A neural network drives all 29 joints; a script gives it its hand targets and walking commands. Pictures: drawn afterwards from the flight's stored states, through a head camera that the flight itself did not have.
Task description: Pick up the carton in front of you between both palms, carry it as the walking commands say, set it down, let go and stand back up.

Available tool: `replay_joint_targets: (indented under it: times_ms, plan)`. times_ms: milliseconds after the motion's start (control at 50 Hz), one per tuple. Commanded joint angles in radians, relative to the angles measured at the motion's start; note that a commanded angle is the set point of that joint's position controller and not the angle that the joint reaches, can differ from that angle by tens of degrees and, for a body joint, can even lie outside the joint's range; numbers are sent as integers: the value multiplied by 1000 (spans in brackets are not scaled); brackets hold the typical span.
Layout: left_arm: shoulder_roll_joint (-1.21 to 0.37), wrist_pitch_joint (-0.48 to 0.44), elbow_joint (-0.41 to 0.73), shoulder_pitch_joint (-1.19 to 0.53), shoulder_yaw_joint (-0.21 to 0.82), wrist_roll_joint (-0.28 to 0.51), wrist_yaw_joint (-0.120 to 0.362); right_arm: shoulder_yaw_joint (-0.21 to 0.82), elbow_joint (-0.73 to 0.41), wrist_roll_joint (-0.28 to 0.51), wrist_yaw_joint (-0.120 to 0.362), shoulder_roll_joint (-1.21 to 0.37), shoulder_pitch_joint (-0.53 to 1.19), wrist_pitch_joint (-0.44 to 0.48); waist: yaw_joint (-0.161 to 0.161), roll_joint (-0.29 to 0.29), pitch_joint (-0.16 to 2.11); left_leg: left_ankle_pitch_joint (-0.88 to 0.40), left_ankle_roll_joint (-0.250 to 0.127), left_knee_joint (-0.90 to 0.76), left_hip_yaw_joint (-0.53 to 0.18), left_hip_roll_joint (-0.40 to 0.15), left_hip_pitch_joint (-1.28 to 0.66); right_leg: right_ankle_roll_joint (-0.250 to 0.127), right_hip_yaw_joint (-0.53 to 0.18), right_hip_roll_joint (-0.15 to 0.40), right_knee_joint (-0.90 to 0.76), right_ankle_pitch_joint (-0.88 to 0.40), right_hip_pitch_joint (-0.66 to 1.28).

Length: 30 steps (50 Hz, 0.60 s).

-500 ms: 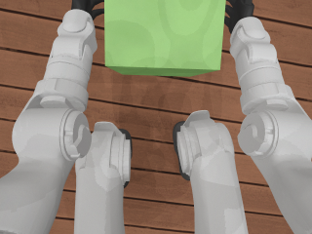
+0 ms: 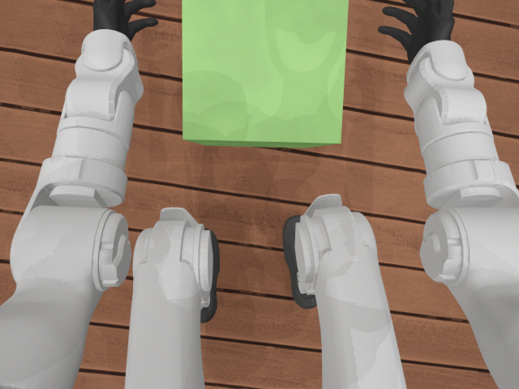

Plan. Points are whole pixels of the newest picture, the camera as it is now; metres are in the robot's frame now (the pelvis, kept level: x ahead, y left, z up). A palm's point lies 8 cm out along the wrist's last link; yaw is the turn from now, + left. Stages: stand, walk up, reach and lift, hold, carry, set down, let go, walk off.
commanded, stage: set down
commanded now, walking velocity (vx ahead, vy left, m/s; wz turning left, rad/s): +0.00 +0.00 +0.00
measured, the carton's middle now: (259, 84) +0.51 -0.04 -0.27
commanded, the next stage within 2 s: let go in 0.78 s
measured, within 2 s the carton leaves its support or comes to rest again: neither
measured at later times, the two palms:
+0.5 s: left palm out of the picture +0.55 +0.15 +0.02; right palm out of the picture +0.51 -0.25 +0.03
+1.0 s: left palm out of the picture +0.51 +0.16 +0.15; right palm out of the picture +0.48 -0.25 +0.16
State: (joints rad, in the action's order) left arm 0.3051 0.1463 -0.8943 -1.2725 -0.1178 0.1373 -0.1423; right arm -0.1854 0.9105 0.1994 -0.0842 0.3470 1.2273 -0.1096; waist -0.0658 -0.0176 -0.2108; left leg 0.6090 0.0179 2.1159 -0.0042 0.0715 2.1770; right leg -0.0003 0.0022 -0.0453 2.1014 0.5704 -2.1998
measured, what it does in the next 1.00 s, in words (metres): rises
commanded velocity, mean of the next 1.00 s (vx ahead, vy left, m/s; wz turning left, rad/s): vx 0.00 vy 0.00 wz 0.00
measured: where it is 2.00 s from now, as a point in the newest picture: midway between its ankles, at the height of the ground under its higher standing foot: (253, 283)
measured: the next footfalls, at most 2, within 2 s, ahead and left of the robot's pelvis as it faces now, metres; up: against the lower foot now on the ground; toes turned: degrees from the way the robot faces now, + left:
none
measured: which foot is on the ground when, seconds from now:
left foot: down 0.00-1.00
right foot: down 0.00-1.00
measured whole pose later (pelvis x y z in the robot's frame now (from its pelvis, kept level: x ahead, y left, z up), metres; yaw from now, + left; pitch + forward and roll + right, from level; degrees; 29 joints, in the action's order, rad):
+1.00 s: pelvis +0.05 +0.00 +0.27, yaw +0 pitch +42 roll +1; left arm 0.16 0.14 -0.74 -0.83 -0.24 -0.09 -0.07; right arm -0.30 0.77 -0.06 0.07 0.25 0.80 -0.10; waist -0.04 -0.02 0.09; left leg 0.34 0.01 1.04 -0.05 0.06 1.43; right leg -0.01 -0.03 -0.04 1.03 0.32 -1.45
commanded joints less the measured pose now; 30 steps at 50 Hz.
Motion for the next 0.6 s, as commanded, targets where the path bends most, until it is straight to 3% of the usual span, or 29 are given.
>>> replay_joint_targets:
  times_ms: [0, 140, 380, 580]
  plan:
    - [85, -7, 65, -223, -55, -33, 9, -48, -83, -40, 5, 110, 203, 3, -23, 5, 1142, -221, -8, -246, 66, 21, -494, 31, 40, -4, -268, -316, 635]
    - [67, -25, 18, -198, -93, -72, 29, -78, -58, -86, 24, 86, 177, 13, -16, 6, 1148, -231, -2, -366, 56, 20, -494, 32, 38, -6, -378, -326, 643]
    - [69, 22, 186, -160, -79, -79, 35, -107, -200, -90, 56, 116, 116, -29, -31, -31, 1375, -340, 8, -575, 56, 30, -781, 38, 58, -20, -586, -432, 853]
    - [35, 11, 165, -56, -108, -107, 61, -128, -181, -121, 91, 80, 25, -18, -17, -19, 1303, -425, 14, -779, 35, 23, -890, 40, 41, -20, -779, -512, 970]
